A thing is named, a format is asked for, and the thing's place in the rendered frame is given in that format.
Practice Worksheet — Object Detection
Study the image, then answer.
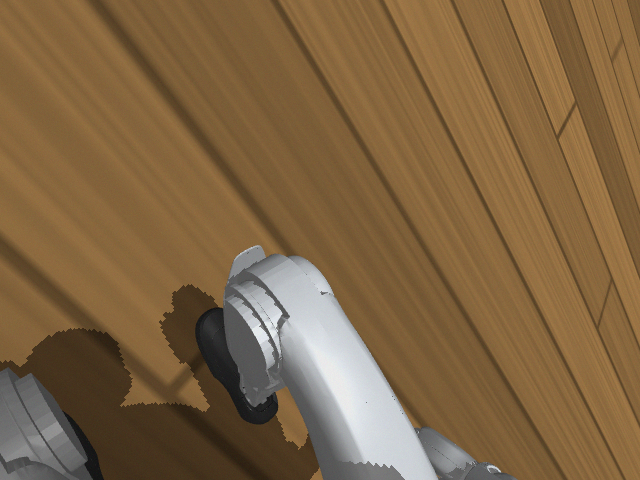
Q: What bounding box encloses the right robot foot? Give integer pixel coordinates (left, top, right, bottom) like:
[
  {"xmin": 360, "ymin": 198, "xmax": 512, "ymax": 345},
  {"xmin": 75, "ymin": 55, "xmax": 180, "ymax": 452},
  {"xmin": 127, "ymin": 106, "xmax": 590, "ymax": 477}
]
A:
[{"xmin": 195, "ymin": 307, "xmax": 278, "ymax": 425}]

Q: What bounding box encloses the left robot foot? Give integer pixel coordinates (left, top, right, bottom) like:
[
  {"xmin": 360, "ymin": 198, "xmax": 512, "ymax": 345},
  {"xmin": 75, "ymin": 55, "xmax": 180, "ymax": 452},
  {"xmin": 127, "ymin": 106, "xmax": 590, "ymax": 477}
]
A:
[{"xmin": 63, "ymin": 411, "xmax": 104, "ymax": 480}]

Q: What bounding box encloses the right robot arm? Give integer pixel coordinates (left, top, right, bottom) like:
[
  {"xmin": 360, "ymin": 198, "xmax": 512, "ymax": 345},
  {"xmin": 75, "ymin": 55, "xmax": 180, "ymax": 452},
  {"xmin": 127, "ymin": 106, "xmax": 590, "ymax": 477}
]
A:
[{"xmin": 464, "ymin": 462, "xmax": 517, "ymax": 480}]

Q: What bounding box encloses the right robot hand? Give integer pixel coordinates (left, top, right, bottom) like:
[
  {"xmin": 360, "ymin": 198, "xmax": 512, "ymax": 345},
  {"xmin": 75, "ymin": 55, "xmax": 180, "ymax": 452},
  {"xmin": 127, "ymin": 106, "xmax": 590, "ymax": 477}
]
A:
[{"xmin": 412, "ymin": 425, "xmax": 478, "ymax": 480}]

